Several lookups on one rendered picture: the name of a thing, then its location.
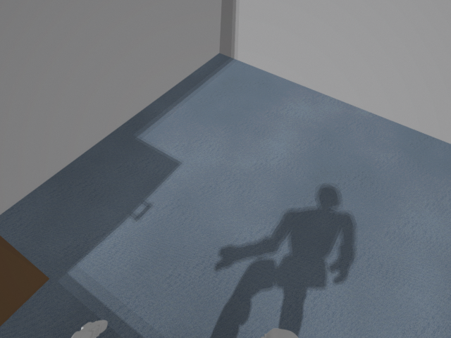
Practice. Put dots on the cabinet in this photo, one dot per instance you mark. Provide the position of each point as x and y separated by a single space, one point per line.
19 280

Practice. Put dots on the left robot hand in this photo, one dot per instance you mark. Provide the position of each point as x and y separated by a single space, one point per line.
91 330

